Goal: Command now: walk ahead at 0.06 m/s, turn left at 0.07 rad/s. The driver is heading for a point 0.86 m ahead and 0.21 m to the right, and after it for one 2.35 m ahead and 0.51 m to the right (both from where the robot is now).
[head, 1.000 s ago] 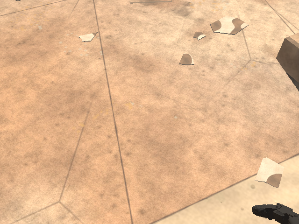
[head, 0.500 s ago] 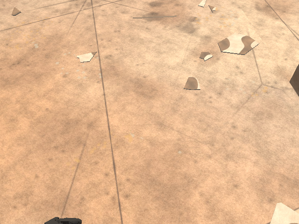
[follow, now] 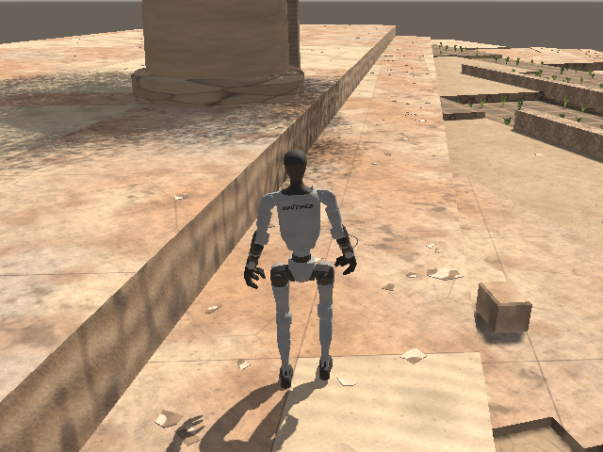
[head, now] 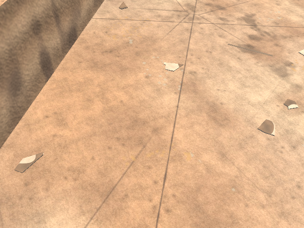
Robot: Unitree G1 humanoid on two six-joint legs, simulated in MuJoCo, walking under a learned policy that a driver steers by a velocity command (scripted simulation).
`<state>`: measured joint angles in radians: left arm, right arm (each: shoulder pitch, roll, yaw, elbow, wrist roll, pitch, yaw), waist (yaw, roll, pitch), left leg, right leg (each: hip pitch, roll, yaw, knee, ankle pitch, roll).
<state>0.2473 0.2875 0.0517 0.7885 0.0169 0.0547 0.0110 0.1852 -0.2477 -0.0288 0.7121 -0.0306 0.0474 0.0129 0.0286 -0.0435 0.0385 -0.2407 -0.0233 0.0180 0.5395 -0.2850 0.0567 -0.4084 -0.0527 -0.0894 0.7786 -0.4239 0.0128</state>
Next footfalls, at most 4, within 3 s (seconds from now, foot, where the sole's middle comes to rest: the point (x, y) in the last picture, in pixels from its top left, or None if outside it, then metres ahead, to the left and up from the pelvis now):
0.52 right None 0.18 -0.18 -0.77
1.08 left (193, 219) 0.54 -0.19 -0.77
1.58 right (229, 166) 0.82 -0.39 -0.77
2.02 left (183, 134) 1.01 -0.16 -0.77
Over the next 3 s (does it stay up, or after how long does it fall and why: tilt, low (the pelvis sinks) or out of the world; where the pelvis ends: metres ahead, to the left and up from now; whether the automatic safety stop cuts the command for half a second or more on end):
stays up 1.35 -0.40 0.00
